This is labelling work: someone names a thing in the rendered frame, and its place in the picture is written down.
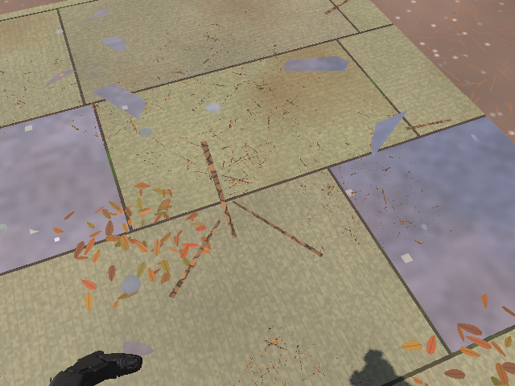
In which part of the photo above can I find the left robot hand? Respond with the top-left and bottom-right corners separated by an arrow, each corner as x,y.
49,351 -> 142,386

